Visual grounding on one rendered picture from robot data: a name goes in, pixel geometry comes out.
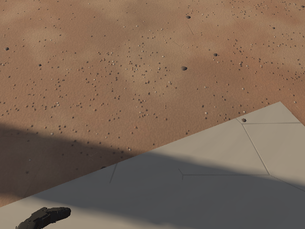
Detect robot left hand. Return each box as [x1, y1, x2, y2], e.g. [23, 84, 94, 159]
[15, 207, 71, 229]

